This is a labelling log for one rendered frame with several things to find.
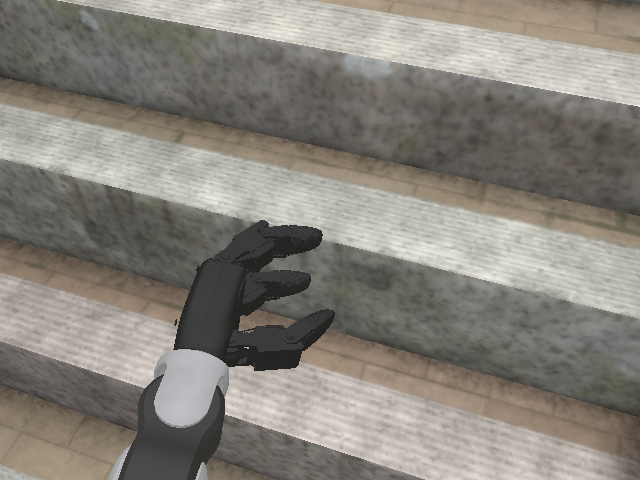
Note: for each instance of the left robot hand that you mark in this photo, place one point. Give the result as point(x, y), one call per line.
point(231, 285)

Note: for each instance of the left robot forearm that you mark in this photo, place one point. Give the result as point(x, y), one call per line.
point(180, 419)

